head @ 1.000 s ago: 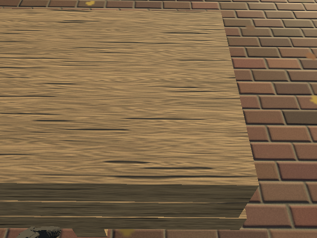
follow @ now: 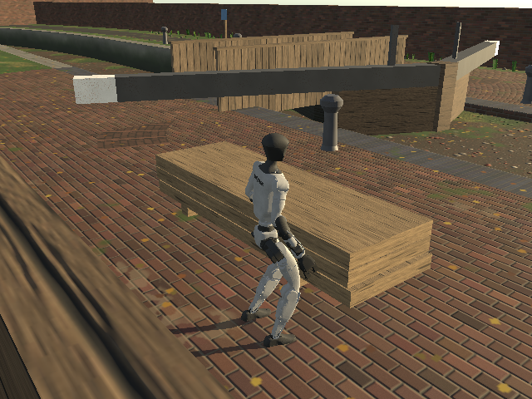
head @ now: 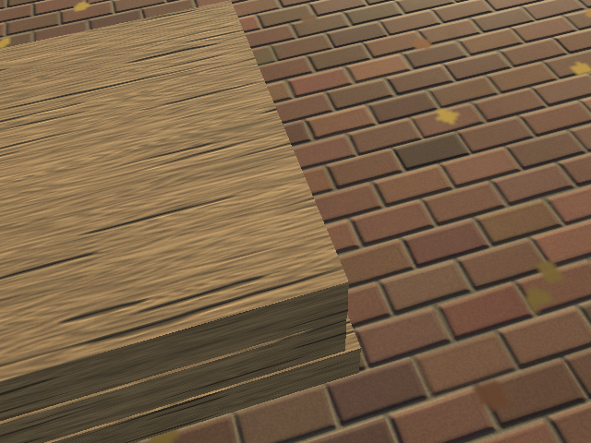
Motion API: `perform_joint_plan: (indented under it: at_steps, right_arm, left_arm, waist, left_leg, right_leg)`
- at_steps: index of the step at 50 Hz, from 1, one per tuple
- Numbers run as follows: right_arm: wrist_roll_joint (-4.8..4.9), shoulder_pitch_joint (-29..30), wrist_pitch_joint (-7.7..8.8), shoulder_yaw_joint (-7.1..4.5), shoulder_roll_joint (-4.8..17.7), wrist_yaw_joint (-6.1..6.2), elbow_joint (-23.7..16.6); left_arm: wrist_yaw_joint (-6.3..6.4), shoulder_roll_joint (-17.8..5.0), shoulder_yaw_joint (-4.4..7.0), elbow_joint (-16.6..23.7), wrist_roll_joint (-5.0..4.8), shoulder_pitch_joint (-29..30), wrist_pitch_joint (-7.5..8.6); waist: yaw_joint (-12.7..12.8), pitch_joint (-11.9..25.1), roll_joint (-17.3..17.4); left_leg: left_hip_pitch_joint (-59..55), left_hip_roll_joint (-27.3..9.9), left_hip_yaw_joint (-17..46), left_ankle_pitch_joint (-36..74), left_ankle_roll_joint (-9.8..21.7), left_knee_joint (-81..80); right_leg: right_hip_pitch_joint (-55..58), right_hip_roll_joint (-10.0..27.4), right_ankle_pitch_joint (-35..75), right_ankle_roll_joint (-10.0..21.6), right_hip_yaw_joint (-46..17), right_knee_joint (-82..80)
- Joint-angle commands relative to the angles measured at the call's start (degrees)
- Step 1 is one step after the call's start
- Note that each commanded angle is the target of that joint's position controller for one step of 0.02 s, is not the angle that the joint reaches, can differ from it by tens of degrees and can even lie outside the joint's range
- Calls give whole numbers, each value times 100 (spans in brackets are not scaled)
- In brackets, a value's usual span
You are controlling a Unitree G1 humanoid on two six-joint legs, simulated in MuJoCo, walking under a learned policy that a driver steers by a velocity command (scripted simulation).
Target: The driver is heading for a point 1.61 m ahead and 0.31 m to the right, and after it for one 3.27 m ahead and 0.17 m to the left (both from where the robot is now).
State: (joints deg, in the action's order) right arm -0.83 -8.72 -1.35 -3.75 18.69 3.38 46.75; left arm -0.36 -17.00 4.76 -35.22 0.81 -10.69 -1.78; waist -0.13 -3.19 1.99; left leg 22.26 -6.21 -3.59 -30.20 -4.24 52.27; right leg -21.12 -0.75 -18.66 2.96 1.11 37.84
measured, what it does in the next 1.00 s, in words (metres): steps on the spot, turning right: left foot, then right foot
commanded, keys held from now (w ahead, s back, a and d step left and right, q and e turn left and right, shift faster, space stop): w+e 0.48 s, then w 0.52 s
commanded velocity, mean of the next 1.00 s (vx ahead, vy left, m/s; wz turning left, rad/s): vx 0.02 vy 0.04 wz -0.40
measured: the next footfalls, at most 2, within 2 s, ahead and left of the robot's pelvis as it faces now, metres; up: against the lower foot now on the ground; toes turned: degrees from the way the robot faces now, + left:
left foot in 0.54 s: +0.10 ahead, +0.16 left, +0.00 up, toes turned -24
right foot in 0.86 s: -0.01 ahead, -0.09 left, +0.00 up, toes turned -17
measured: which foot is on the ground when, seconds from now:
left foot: up 0.00-0.52, down 0.54-1.00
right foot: down 0.00-0.54, up 0.56-0.84, down 0.86-1.00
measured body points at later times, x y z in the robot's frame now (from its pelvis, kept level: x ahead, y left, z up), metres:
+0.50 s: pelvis +0.01 +0.03 +0.01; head +0.05 +0.01 +0.46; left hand +0.26 +0.26 -0.06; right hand +0.05 -0.29 -0.10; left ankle +0.06 +0.18 -0.71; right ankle +0.01 -0.09 -0.72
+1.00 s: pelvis +0.02 +0.04 +0.01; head +0.03 +0.03 +0.46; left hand +0.26 +0.22 -0.08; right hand +0.03 -0.24 -0.10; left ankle +0.07 +0.17 -0.72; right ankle -0.05 -0.07 -0.72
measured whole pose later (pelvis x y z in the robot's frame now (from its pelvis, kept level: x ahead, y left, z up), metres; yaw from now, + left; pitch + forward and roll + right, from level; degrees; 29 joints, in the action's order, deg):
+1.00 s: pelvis +0.02 +0.04 +0.01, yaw -22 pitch -1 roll +0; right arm -0.9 -11.5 2.4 -0.9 14.6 0.1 45.1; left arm 1.2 -14.2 2.9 -36.5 0.9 -10.3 -2.9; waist -0.8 -2.4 0.4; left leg 12.2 -1.0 2.3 -15.6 -1.8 28.6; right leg -10.5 -1.3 -16.9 -0.7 -5.3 28.2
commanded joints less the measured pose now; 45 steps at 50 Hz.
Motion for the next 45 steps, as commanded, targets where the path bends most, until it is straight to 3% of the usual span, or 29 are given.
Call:
perform_joint_plan:
  at_steps: [1, 2, 3, 4, 6, 8, 9, 10, 11, 12, 13, 15, 18, 21, 24, 25, 26, 27, 28, 29, 30, 32, 34, 37, 40, 42, 43, 44, 45]
  right_arm:
    - [-119, 57, -35, -6, 276, -132, -541]
    - [-77, 11, -59, -34, 323, -185, -441]
    - [-74, -111, -97, -74, 419, -225, -383]
    - [50, 179, 6, -204, 789, -104, -432]
    - [48, 28, -2, -193, 648, 6, -338]
    - [28, 65, 0, -160, 474, 66, -411]
    - [175, -386, 171, -115, 467, 124, -362]
    - [227, -286, 239, -95, 412, 135, -306]
    - [-12, 154, 154, -109, 369, -70, -468]
    - [-40, 368, -19, -203, 482, -77, -507]
    - [-48, 225, -97, -228, 509, -71, -564]
    - [-25, 85, -13, -231, 554, -76, -572]
    - [29, -47, 106, -238, 491, -160, -465]
    - [108, -101, 168, -176, 370, -235, -477]
    - [152, -245, 273, -208, 527, -300, -508]
    - [151, -462, 327, -239, 591, -321, -454]
    - [112, -588, 382, -257, 648, -325, -439]
    - [8, -611, 384, -318, 988, -305, -474]
    - [-162, -474, 340, -381, 1466, -291, -510]
    - [-209, -378, 385, -315, 1156, -298, -619]
    - [-129, -163, 396, -232, 898, -277, -683]
    - [49, 61, 381, -118, 570, -225, -706]
    - [56, -28, 367, -12, 367, -182, -665]
    - [3, -145, 331, -3, 379, -178, -613]
    - [82, -229, 265, -51, 568, -209, -615]
    - [143, -474, 331, 3, 441, -228, -532]
    - [42, -584, 430, 44, 373, -263, -527]
    - [-33, -731, 534, 41, 409, -337, -560]
    - [-48, -473, 564, 60, 415, -352, -517]
  left_arm:
    - [87, -1251, 311, 168, 180, -660, 121]
    - [90, -978, 215, 157, 148, -351, 51]
    - [92, -887, 175, 191, 67, -195, 28]
    - [156, -1004, 231, 612, -109, 448, 156]
    - [201, -997, 208, 661, -41, 374, 307]
    - [248, -930, 193, 579, -85, 134, 317]
    - [232, -841, 183, 413, -226, 129, 42]
    - [193, -795, 181, 504, -125, 234, -84]
    - [227, -856, 236, 574, -114, -224, 107]
    - [280, -995, 211, 489, 46, -359, 203]
    - [339, -1000, 224, 482, 30, -389, 295]
    - [413, -999, 237, 611, -62, -97, 323]
    - [383, -1055, 251, 752, -19, 174, 169]
    - [324, -1059, 266, 838, -59, 263, 33]
    - [292, -1067, 277, 878, -119, 298, -77]
    - [300, -1015, 252, 904, -170, 433, -97]
    - [307, -838, 186, 830, -255, 361, -129]
    - [281, -506, 93, 751, -179, -32, -131]
    - [263, -403, 85, 901, -119, -169, -77]
    - [264, -961, 233, 901, -38, -27, -4]
    - [247, -1122, 289, 794, -74, 31, 1]
    - [264, -818, 217, 609, -18, 22, -71]
    - [251, -550, 124, 552, -68, 73, -93]
    - [249, -261, -2, 613, -75, 347, -66]
    - [230, -331, 31, 471, -149, 269, -69]
    - [227, -380, 40, 336, -106, 104, -63]
    - [273, -612, 70, 395, -70, 68, -73]
    - [286, -981, 142, 348, -27, 127, -96]
    - [216, -681, 102, 316, -7, 137, -91]
  waist:
    - [146, 812, -699]
    - [-50, 489, -657]
    - [-118, 485, -903]
    - [-109, 746, -801]
    - [-49, 871, -595]
    - [5, 909, -656]
    - [-239, 902, -1168]
    - [-106, 587, -1536]
    - [275, 815, -953]
    - [297, 256, -591]
    - [180, 297, -478]
    - [90, 567, -736]
    - [50, 764, -962]
    - [110, 760, -1111]
    - [111, 934, -1350]
    - [-41, 992, -1359]
    - [-154, 1104, -1299]
    - [48, 1141, -369]
    - [297, 767, 1254]
    - [117, 735, 1058]
    - [152, 606, 685]
    - [159, 450, 535]
    - [115, 445, 498]
    - [-14, 553, 886]
    - [-70, 535, 1018]
    - [-8, 505, 746]
    - [-61, 697, 368]
    - [-339, 810, -440]
    - [-98, 933, -498]
  left_leg:
    - [1445, 217, 582, 111, 224, 1445]
    - [1203, 201, 575, 522, 263, 1112]
    - [950, 284, 482, 718, 298, 1044]
    - [957, 420, 706, 660, 162, 1436]
    - [1186, 467, 954, 841, 47, 1295]
    - [1349, 519, 1083, 932, -25, 985]
    - [546, 653, 511, 1055, 146, -83]
    - [141, 820, 184, 1233, 144, -724]
    - [702, 802, 484, 818, 33, -266]
    - [1570, 652, 1068, 784, 39, 151]
    - [2098, 555, 1427, 830, 47, 293]
    - [2040, 501, 1525, 934, 11, 177]
    - [887, 723, 1091, 905, -164, -154]
    - [286, 873, 919, 821, -165, -851]
    - [-109, 915, 882, 998, -67, -1740]
    - [-412, 866, 835, 1437, 11, -2422]
    - [-1004, 700, 808, 2084, 129, -3193]
    - [-1578, -288, 1711, 2335, 499, -3507]
    - [-1568, -1397, 3387, 3337, 1530, -3592]
    - [-1107, -1776, 3648, 3191, 2132, -3609]
    - [-969, -1446, 3044, 3006, 1986, -3514]
    - [-1130, -813, 2235, 2874, 1557, -3350]
    - [-1202, -581, 1766, 3423, 1512, -3273]
    - [-1431, -467, 1498, 3663, 1492, -3173]
    - [-1356, -434, 1561, 3724, 1446, -3039]
    - [-1075, -323, 1562, 3557, 1117, -3025]
    - [-762, -239, 1459, 3234, 817, -2945]
    - [-630, 131, 1049, 2772, 563, -2936]
    - [-934, 344, 747, 2299, 330, -2835]
  right_leg:
    - [1585, 1875, 3244, 1206, -2435, -1840]
    - [1317, 1393, 3051, 877, -2089, -1799]
    - [1199, 1173, 3160, 768, -1872, -1797]
    - [979, 1318, 2824, 967, -2107, -1894]
    - [1294, 1475, 2566, 1002, -2398, -1892]
    - [1508, 1416, 2225, 984, -2470, -1882]
    - [946, 374, 777, 1040, -1359, -1870]
    - [474, 53, 226, 993, -1245, -1997]
    - [988, 1178, -1197, 1027, -2884, -2426]
    - [1445, 1687, -875, 1083, -3880, -2360]
    - [1843, 1853, -574, 1061, -4107, -2215]
    - [1952, 1576, 606, 975, -3500, -1910]
    - [951, 966, 978, 910, -2842, -1810]
    - [638, 745, 1285, 894, -2837, -1684]
    - [936, 701, 1867, 795, -3094, -1403]
    - [993, 617, 1948, 675, -3043, -1199]
    - [831, 338, 1569, 423, -2778, -934]
    - [277, -151, 181, 41, -2176, -69]
    - [-1021, -1111, -1783, -294, -1386, 868]
    - [-1017, -653, -1913, -481, -1467, 2251]
    - [-1015, -566, -1502, -511, -1425, 2684]
    - [-1067, -522, -832, -696, -1414, 2848]
    - [-778, -493, -584, -812, -1251, 2477]
    - [-158, -145, -654, -858, -832, 884]
    - [649, -107, -101, -812, -384, -777]
    - [1496, -43, 1251, -592, -506, -2079]
    - [2077, 370, 2246, -437, -921, -1870]
    - [2139, 558, 2835, -138, -1086, -1218]
    - [1859, 446, 2231, 2, -994, -1165]
Keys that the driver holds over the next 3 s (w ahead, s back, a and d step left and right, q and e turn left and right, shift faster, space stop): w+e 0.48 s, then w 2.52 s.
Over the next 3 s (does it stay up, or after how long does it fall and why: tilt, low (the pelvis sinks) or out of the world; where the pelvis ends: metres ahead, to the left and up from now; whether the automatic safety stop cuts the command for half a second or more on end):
stays up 0.03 0.07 0.01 its command is cut before an obstacle from the start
